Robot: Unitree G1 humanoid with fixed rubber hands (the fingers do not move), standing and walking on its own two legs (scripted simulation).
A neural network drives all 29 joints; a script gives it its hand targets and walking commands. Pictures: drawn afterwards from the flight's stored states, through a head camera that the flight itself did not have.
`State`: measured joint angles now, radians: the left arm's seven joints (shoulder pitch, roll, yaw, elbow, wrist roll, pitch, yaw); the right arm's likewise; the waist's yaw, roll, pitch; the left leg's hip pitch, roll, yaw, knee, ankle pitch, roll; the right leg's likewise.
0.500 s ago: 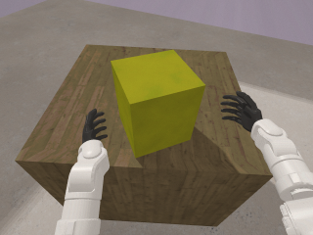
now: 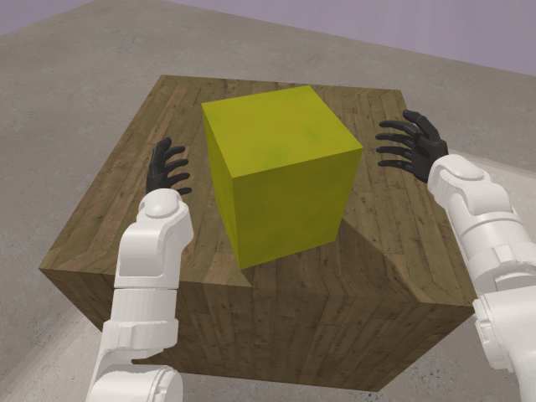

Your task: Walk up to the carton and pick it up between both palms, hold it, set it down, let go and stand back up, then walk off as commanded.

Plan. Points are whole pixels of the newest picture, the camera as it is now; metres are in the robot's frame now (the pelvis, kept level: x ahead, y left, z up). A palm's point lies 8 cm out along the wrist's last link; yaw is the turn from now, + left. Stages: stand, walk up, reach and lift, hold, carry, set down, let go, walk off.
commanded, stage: reach and lift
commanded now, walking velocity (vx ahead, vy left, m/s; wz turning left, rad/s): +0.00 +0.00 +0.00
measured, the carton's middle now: (274, 178) +0.51 +0.01 +0.04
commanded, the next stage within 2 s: none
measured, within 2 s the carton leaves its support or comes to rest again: neither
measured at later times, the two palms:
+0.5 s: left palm (162, 163) +0.40 +0.17 +0.17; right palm (406, 124) +0.48 -0.18 +0.19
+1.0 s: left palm (164, 169) +0.42 +0.19 +0.13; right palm (385, 128) +0.51 -0.17 +0.17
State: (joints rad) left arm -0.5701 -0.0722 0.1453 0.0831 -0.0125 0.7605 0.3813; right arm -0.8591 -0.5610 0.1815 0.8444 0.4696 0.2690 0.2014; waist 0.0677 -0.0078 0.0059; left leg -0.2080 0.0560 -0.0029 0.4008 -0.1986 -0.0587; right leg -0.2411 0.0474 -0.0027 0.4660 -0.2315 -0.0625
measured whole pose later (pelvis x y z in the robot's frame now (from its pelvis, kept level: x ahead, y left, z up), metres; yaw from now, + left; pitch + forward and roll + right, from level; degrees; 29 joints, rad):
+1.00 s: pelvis +0.00 +0.00 +0.00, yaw +0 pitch +10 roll +1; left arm -0.87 0.00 0.21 0.50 -0.07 0.52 0.34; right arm -1.18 -0.54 0.24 1.08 0.46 0.26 0.17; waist 0.14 0.01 -0.01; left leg -0.39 0.06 0.00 0.40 -0.18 -0.06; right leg -0.42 0.05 0.00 0.47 -0.21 -0.06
